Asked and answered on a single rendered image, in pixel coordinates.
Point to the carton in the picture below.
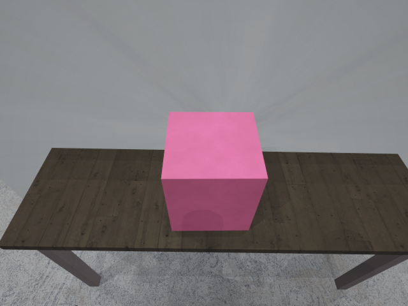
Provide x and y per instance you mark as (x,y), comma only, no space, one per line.
(213,172)

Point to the table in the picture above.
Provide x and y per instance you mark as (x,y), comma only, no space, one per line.
(313,203)

